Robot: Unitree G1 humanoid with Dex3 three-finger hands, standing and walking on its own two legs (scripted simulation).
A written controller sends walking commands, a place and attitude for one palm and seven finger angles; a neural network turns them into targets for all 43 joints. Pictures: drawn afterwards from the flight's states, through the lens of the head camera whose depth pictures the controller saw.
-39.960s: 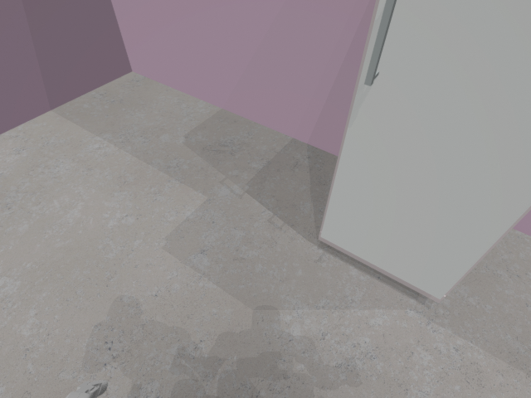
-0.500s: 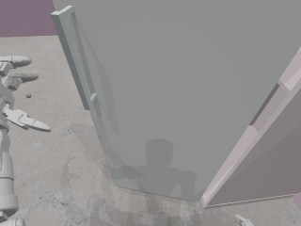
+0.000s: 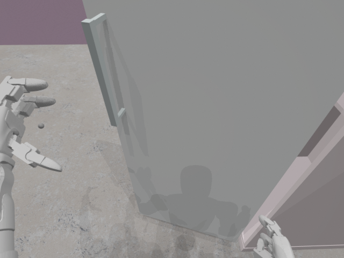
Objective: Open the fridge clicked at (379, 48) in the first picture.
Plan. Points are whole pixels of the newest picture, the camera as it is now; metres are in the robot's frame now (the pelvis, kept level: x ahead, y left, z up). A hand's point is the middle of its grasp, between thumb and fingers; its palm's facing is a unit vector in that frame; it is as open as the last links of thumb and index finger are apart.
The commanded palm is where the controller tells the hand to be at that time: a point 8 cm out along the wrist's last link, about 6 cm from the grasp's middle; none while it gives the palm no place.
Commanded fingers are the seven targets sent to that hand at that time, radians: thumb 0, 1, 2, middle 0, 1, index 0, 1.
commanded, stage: draw the hand back to the body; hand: left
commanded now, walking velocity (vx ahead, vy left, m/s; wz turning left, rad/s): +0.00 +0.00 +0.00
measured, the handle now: (108, 77) +0.43 +0.21 +0.22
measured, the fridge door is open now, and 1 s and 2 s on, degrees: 72 72 72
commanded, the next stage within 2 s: step back with the hand held close in 1.58 s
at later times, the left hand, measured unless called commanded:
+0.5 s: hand (36, 154) +0.23 +0.28 +0.18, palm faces +0.13 -0.99 -0.05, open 14.7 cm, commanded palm +0.19 +0.31 +0.20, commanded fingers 0.00 -0.33 0.31 -0.24 -1.02 -0.24 -1.02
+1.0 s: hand (33, 158) +0.22 +0.28 +0.18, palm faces +0.48 -0.81 -0.34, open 10.9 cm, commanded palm +0.16 +0.31 +0.19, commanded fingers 0.00 0.57 0.74 -0.21 -0.49 -0.21 -0.49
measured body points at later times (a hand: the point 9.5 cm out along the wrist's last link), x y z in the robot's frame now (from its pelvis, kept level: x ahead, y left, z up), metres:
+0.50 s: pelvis +0.00 +0.00 +0.01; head -0.04 -0.02 +0.45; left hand +0.22 +0.33 +0.19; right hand +0.21 -0.22 -0.04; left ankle +0.00 +0.12 -0.73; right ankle +0.00 -0.12 -0.73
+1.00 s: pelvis +0.00 +0.01 +0.01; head -0.02 -0.01 +0.46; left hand +0.19 +0.32 +0.20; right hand +0.17 -0.22 -0.08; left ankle +0.00 +0.12 -0.73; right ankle +0.00 -0.12 -0.73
